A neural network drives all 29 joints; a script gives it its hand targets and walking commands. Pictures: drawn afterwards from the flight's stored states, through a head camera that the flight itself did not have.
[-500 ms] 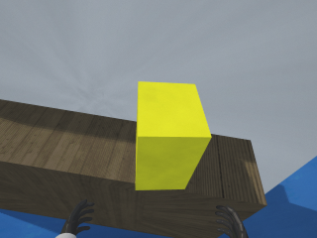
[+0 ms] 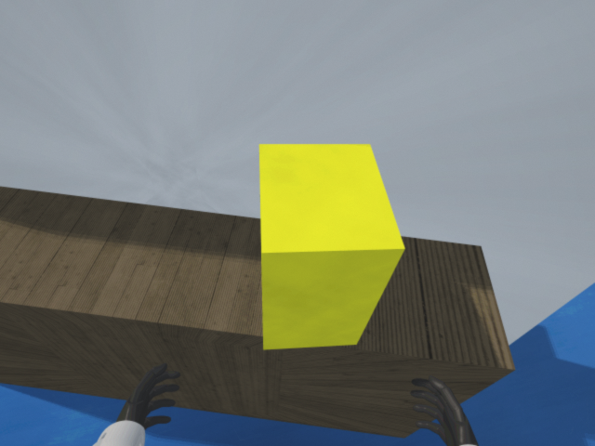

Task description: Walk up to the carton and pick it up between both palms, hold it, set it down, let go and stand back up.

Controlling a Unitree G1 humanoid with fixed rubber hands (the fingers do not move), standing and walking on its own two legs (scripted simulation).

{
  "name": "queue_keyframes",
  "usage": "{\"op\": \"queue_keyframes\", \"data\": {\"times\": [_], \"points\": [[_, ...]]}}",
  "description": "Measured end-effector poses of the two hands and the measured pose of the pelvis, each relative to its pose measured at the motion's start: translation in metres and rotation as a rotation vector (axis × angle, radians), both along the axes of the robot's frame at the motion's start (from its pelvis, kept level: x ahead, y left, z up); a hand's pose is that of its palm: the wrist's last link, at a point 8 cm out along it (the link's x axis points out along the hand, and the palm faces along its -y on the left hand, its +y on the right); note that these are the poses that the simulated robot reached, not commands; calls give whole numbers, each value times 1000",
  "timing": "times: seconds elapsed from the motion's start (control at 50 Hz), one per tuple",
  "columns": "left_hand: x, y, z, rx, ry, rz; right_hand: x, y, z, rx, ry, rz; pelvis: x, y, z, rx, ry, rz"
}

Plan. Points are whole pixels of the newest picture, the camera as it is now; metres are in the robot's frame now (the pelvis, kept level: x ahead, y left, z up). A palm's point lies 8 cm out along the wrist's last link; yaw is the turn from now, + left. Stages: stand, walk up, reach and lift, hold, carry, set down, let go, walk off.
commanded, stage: set down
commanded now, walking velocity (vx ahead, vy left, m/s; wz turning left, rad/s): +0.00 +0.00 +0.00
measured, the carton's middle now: (312, 254) +0.38 -0.01 +0.01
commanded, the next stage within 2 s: let go in 0.04 s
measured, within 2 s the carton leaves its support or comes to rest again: neither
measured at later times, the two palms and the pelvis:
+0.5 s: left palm (135, 430) +0.14 +0.21 -0.08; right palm out of the picture +0.15 -0.23 -0.08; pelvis -0.01 -0.01 +0.00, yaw +1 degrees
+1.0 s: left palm out of the picture +0.04 +0.24 -0.13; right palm out of the picture +0.03 -0.23 -0.13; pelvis -0.02 +0.00 -0.01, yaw +3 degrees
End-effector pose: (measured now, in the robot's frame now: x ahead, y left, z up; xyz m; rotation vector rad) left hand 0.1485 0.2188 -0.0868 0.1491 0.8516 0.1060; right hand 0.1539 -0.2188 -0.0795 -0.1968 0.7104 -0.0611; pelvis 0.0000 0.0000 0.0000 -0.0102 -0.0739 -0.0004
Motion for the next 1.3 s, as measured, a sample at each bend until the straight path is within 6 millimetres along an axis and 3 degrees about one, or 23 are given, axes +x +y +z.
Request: {"op": "queue_keyframes", "data": {"times": [0.2, 0.64, 0.78, 0.94, 1.3], "points": [[1, 0, 2, 2, -36, 11, 3, -12, 5, -19, -20, 1, -5, -7, -1, 1, -3, 8], [-14, -4, 5, 17, -44, 4, -13, -18, 2, -14, 5, -18, -18, -11, -4, 4, 5, 18], [-47, 11, -17, 32, 22, 20, -59, -24, -31, -18, 248, -62, -21, -8, -9, -13, 58, 34], [-93, 17, -40, 11, 163, 70, -111, -16, -46, -15, 387, -91, -22, -2, -10, -11, 77, 44], [-178, 16, -59, -21, 422, 163, -159, 4, -58, 8, 523, -138, -24, 9, -5, 0, 77, 51]]}}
